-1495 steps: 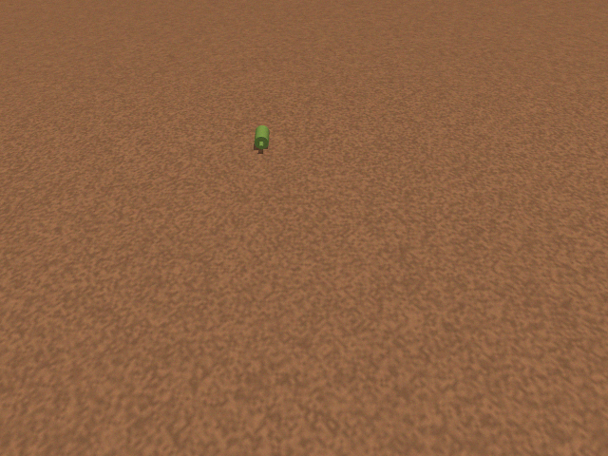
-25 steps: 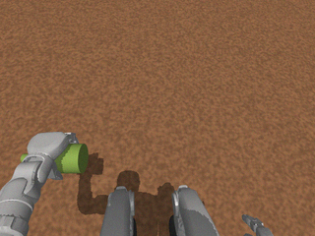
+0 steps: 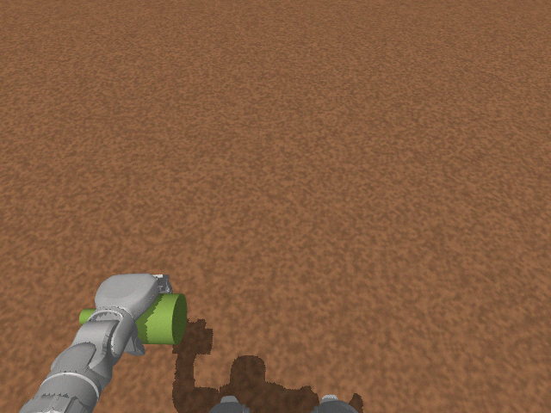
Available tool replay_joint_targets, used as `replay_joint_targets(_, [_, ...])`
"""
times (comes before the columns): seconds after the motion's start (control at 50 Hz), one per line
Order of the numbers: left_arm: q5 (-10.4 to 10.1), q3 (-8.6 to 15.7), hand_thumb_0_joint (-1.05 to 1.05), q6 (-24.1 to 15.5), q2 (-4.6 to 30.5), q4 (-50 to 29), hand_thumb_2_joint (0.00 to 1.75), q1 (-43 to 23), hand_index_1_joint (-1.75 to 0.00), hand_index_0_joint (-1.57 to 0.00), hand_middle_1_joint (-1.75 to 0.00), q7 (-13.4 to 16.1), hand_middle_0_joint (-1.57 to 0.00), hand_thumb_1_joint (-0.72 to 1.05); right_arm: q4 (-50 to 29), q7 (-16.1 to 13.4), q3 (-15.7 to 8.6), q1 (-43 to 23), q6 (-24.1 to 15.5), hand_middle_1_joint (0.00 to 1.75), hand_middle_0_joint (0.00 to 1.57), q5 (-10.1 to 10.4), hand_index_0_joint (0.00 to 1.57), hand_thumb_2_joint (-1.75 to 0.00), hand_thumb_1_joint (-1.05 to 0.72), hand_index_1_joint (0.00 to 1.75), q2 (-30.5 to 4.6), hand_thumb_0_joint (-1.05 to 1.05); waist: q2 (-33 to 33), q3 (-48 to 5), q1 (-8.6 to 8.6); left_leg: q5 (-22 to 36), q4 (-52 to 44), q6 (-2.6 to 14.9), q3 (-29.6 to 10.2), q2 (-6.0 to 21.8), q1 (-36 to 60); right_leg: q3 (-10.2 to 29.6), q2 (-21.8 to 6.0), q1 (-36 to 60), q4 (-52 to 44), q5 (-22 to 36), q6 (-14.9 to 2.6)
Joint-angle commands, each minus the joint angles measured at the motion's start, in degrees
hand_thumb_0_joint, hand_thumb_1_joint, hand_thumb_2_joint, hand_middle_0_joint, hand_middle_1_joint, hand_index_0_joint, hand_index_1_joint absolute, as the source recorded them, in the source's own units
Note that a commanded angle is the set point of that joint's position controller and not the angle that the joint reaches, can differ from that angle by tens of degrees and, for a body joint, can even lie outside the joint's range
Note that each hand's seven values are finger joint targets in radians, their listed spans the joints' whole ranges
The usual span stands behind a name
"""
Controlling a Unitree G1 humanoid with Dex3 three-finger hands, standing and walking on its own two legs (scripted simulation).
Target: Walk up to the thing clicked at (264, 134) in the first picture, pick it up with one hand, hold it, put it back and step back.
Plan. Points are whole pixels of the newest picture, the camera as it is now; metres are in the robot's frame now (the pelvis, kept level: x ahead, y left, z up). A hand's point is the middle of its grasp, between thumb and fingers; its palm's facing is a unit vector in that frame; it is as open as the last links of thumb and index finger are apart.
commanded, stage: lift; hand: left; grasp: from above
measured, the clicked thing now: (131, 317) +0.33 +0.25 -0.11
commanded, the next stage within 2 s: hold in 0.30 s
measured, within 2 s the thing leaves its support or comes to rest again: neither
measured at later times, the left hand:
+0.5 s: hand (137, 292) +0.34 +0.22 -0.02, palm faces -0.47 -0.04 -0.88, open 10.8 cm
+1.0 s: hand (128, 281) +0.34 +0.22 +0.01, palm faces -0.48 -0.02 -0.88, open 10.8 cm
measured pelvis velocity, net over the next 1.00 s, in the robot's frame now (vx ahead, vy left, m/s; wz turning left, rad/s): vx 0.04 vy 0.00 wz -0.01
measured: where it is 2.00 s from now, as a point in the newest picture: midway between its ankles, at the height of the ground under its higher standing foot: outside the picture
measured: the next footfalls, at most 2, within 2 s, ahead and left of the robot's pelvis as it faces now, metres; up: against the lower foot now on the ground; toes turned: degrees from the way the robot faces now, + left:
none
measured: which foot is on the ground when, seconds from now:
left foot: down 0.00-1.00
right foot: down 0.00-1.00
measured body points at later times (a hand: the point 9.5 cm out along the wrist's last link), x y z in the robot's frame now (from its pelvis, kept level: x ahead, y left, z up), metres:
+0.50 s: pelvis +0.03 -0.01 +0.05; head +0.07 -0.01 +0.50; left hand +0.36 +0.22 +0.03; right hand +0.13 -0.28 -0.07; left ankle +0.05 +0.10 -0.66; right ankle +0.04 -0.13 -0.66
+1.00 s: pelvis +0.04 +0.00 +0.07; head +0.06 -0.01 +0.52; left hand +0.36 +0.22 +0.06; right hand +0.15 -0.27 -0.05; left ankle +0.05 +0.10 -0.66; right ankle +0.04 -0.13 -0.66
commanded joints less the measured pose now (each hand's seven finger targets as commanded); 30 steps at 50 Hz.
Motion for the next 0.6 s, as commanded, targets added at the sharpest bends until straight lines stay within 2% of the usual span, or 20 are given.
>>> replay_joint_targets(0.0, [-0.8, 6.6, 0.0, 2.5, 14.5, -10.7, 0.9, -19.8, -0.75, -0.99, -0.75, 4.0, -0.99, 0.62, -5.5, -0.4, -3.0, 1.5, -1.4, 0.3, 0.2, -0.2, 0.2, -0.9, -0.91, 0.3, -8.9, 0.0, 2.2, -18.6, 0.75, 12.6, -12.9, -0.81, -0.7, -1.3, 19.7, -0.1, 0.6, 11.6, -12.7, 11.7, -1.58])
replay_joint_targets(0.12, [-2.1, 4.0, 0.0, 4.6, 11.5, -9.7, 0.89, -18.1, -0.72, -1.0, -0.71, 2.3, -1.01, 0.62, -6.0, -0.4, -3.4, 0.9, -0.7, 0.3, 0.2, 0.0, 0.2, -0.9, -0.9, 0.3, -8.8, 0.0, 1.5, -16.4, 0.6, 14.6, -17.5, -0.93, -0.4, -1.4, 24.6, 0.1, 0.5, 15.4, -17.1, 13.2, -1.46])
replay_joint_targets(0.16, [-2.7, 3.8, 0.0, 4.7, 11.3, -10.4, 0.89, -17.3, -0.7, -0.99, -0.69, 1.5, -1.0, 0.6, -6.3, -0.5, -3.4, 0.6, -0.6, 0.3, 0.2, 0.0, 0.2, -0.9, -0.9, 0.3, -8.5, 0.0, 1.8, -15.1, 0.86, 14.2, -19.0, -0.94, -0.2, -1.6, 25.0, 0.4, 0.4, 17.1, -18.8, 12.9, -1.42])
replay_joint_targets(0.18, [-3.0, 4.5, 0.0, 4.7, 11.9, -10.6, 0.88, -17.2, -0.7, -1.0, -0.69, 1.1, -1.01, 0.62, -6.5, -0.6, -3.4, 0.4, -0.5, 0.3, 0.2, 0.1, 0.2, -0.9, -0.9, 0.3, -8.4, 0.0, 1.5, -15.2, 1.17, 14.0, -19.8, -0.92, -0.1, -1.7, 25.9, 0.4, 0.3, 18.5, -19.5, 12.7, -1.38])
replay_joint_targets(0.22, [-3.1, 4.3, 0.0, 4.1, 12.4, -12.3, 0.87, -18.8, -0.7, -1.02, -0.69, 0.4, -1.03, 0.64, -7.1, -0.8, -3.4, -0.3, -0.5, 0.3, 0.2, 0.3, 0.2, -0.9, -0.9, 0.3, -8.4, 0.0, 1.7, -14.5, 0.83, 13.7, -21.0, -0.85, 0.1, -1.8, 27.2, 0.8, 0.1, 18.8, -21.0, 12.7, -1.31])
replay_joint_targets(0.26, [-2.9, 3.4, 0.0, 3.8, 11.1, -11.9, 0.87, -17.7, -0.69, -1.01, -0.68, -0.1, -1.02, 0.63, -7.0, -0.9, -3.3, -0.3, -0.5, 0.3, 0.2, 0.3, 0.2, -0.9, -0.9, 0.3, -8.1, 0.0, 0.7, -14.0, 0.77, 14.2, -21.9, -0.88, -0.2, -1.8, 28.1, 0.9, 0.2, 20.0, -21.8, 12.8, -1.28])
replay_joint_targets(0.28, [-3.1, 4.1, 0.0, 3.4, 11.7, -12.7, 0.87, -18.2, -0.7, -1.0, -0.69, 0.0, -1.01, 0.63, -7.1, -1.0, -3.3, -0.2, -0.5, 0.3, 0.2, 0.3, 0.2, -0.9, -0.9, 0.3, -8.2, 0.0, 0.8, -14.1, 0.74, 14.7, -22.3, -0.92, -0.3, -1.8, 28.6, 1.0, 0.1, 20.7, -22.2, 13.3, -1.25])
replay_joint_targets(0.4, [-2.7, 3.9, 0.0, 3.3, 11.7, -13.9, 0.88, -19.3, -0.72, -1.04, -0.73, 0.5, -1.03, 0.68, -7.2, -1.1, -3.6, -0.1, -0.2, 0.3, 0.2, 0.5, 0.2, -0.9, -0.9, 0.3, -8.6, 0.0, 0.1, -16.2, 1.02, 22.1, -23.3, -0.72, 0.2, -1.9, 33.2, 1.3, -0.2, 24.4, -23.5, 20.6, -0.93])
replay_joint_targets(0.42, [-2.2, 3.5, 0.0, 3.5, 11.5, -13.2, 0.86, -19.3, -0.72, -1.04, -0.74, 0.5, -1.03, 0.69, -6.8, -1.0, -3.6, 0.0, 0.0, 0.3, 0.2, 0.4, 0.2, -0.9, -0.9, 0.3, -8.7, 0.0, -0.3, -15.6, 0.64, 23.2, -23.1, -0.46, 0.5, -2.0, 33.1, 1.5, -0.2, 24.6, -23.9, 22.0, -0.72])
replay_joint_targets(0.44, [-2.1, 3.0, 0.0, 3.5, 10.8, -13.5, 0.88, -20.0, -0.73, -1.04, -0.74, 0.3, -1.02, 0.69, -6.6, -1.0, -3.6, 0.1, 0.0, 0.3, 0.2, 0.4, 0.2, -0.9, -0.9, 0.3, -8.7, 0.0, -0.2, -15.5, 0.29, 23.6, -23.4, -0.59, 0.3, -2.0, 33.4, 1.6, -0.2, 25.0, -24.1, 22.4, -0.72])
replay_joint_targets(0.5, [-2.2, 3.5, 0.0, 3.7, 11.9, -14.1, 0.88, -20.6, -0.72, -1.04, -0.74, 0.1, -1.02, 0.69, -6.7, -1.1, -3.9, -0.6, 0.3, 0.3, 0.2, 0.5, 0.2, -0.89, -0.89, 0.3, -8.9, 0.0, 1.3, -14.8, 0.85, 23.8, -25.0, -0.8, 0.5, -2.1, 35.4, 1.6, -0.2, 25.6, -25.6, 22.0, -0.81])
replay_joint_targets(0.54, [-2.3, 2.4, 0.0, 4.1, 10.2, -11.9, 0.89, -18.7, -0.73, -1.04, -0.74, -0.4, -1.03, 0.7, -6.7, -1.0, -3.6, -1.0, 0.5, 0.3, 0.2, 0.5, 0.2, -0.9, -0.9, 0.3, -8.6, 0.0, -1.0, -12.9, 0.81, 23.4, -25.5, -0.51, 0.6, -2.3, 34.4, 1.8, -0.4, 27.0, -26.4, 22.5, -0.56])
replay_joint_targets(0.56, [-2.5, 3.4, 0.0, 3.9, 11.6, -14.1, 0.9, -19.7, -0.72, -1.05, -0.73, -0.5, -1.04, 0.71, -7.0, -1.0, -3.7, -1.1, 0.5, 0.3, 0.2, 0.6, 0.2, -0.89, -0.89, 0.3, -8.9, 0.0, 0.0, -13.6, 1.22, 23.0, -26.3, -0.71, 0.6, -2.5, 34.9, 1.8, -0.5, 28.0, -26.7, 21.9, -0.7])
replay_joint_targets(0.58, [-2.3, 3.4, 0.0, 4.1, 11.6, -12.3, 0.89, -18.3, -0.72, -1.05, -0.73, -0.9, -1.04, 0.71, -7.1, -1.0, -3.6, -1.4, 0.6, 0.3, 0.2, 0.7, 0.2, -0.89, -0.89, 0.3, -8.7, 0.0, 0.3, -12.5, 1.4, 22.9, -26.7, -0.71, 0.6, -2.5, 34.7, 1.8, -0.5, 27.8, -27.0, 21.3, -0.78])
